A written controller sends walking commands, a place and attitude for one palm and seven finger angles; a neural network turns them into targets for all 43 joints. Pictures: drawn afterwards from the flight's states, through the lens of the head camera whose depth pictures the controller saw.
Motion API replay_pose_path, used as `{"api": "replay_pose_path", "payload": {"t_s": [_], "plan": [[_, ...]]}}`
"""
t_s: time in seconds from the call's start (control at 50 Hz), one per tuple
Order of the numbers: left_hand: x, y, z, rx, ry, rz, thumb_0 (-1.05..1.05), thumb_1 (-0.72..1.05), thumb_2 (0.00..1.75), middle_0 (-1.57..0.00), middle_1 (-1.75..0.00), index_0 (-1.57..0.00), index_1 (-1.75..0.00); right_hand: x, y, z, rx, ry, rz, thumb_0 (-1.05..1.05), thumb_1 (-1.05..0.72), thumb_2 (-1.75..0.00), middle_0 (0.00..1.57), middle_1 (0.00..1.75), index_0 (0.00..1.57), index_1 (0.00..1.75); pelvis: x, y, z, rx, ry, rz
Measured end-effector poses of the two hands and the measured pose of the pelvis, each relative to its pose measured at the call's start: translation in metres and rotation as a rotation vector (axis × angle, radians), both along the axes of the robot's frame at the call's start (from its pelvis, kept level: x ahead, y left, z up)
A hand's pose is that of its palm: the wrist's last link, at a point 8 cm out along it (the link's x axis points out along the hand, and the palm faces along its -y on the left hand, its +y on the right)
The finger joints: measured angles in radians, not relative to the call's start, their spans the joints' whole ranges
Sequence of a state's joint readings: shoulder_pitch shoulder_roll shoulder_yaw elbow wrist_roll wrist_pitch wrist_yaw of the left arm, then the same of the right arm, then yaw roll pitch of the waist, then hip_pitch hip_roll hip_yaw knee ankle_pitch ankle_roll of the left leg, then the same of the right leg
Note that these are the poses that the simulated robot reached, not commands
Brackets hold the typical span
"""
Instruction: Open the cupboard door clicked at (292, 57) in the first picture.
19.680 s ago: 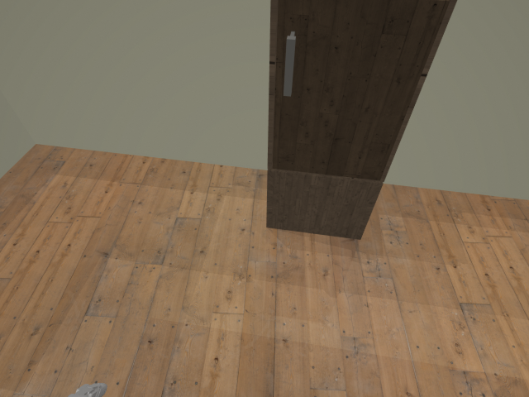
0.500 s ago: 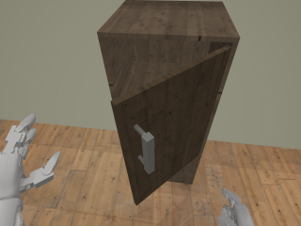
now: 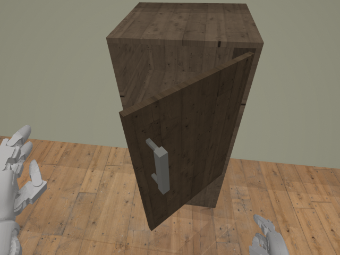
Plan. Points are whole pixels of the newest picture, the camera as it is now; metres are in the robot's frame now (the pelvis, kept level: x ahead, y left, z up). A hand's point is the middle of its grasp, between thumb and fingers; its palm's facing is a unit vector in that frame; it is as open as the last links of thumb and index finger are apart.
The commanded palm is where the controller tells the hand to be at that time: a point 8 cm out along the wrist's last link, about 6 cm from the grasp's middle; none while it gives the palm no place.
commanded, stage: step back with the hand held close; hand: left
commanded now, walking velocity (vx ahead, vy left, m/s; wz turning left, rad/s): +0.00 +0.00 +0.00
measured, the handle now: (157, 167) +0.31 +0.08 +0.06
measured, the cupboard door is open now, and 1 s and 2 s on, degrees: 46 46 46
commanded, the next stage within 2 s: stop stepping back and stand still in 1.30 s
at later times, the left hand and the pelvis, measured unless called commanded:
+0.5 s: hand (30, 199) +0.16 +0.27 +0.14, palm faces +0.35 -0.80 -0.49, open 7.4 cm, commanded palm +0.10 +0.31 +0.17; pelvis -0.04 +0.02 -0.01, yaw +0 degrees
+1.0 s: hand out of the picture +0.08 +0.30 +0.15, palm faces +0.48 -0.74 -0.47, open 7.4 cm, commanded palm +0.02 +0.33 +0.17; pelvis -0.11 +0.03 -0.02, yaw +3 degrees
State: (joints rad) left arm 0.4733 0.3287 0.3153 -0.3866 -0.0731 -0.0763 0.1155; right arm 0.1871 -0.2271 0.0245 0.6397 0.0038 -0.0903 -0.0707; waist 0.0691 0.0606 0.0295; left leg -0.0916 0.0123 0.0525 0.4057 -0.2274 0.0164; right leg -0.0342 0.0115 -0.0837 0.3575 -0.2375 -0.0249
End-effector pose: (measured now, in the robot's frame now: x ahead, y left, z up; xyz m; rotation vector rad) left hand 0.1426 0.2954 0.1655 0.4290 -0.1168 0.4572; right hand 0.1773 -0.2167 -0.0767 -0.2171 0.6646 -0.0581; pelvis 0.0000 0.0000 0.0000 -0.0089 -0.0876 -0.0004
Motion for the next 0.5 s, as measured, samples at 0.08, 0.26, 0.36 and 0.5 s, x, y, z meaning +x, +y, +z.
{"api": "replay_pose_path", "payload": {"t_s": [0.08,0.26,0.36,0.5], "plan": [[-0.002,-0.001,0.001,0.002,-0.004,0.001,0.01,0.89,0.90,-0.21,-0.30,-0.21,-0.30,-0.002,-0.001,-0.001,0.005,0.000,0.001,0.01,-0.90,-0.90,0.20,0.30,0.20,0.30,-0.002,-0.001,0.000,0.001,-0.003,0.000],[-0.001,0.004,0.009,0.085,0.001,-0.037,0.01,0.89,0.90,-0.20,-0.30,-0.21,-0.30,-0.013,-0.009,-0.001,-0.015,0.039,-0.039,0.01,-0.90,-0.90,0.20,0.30,0.21,0.30,-0.013,0.001,-0.001,-0.011,0.058,0.002],[-0.006,0.002,-0.004,0.081,0.073,-0.087,0.01,0.89,0.90,-0.21,-0.30,-0.21,-0.30,-0.029,-0.017,-0.002,-0.042,0.069,-0.094,0.01,-0.90,-0.90,0.20,0.30,0.20,0.30,-0.023,0.007,-0.004,-0.009,0.077,-0.007],[-0.023,0.012,0.000,0.122,0.036,-0.109,0.01,0.89,0.90,-0.21,-0.30,-0.22,-0.30,-0.055,-0.014,0.000,-0.074,0.081,-0.121,0.01,-0.90,-0.90,0.20,0.30,0.20,0.30,-0.043,0.016,-0.008,-0.011,0.081,-0.008]]}}
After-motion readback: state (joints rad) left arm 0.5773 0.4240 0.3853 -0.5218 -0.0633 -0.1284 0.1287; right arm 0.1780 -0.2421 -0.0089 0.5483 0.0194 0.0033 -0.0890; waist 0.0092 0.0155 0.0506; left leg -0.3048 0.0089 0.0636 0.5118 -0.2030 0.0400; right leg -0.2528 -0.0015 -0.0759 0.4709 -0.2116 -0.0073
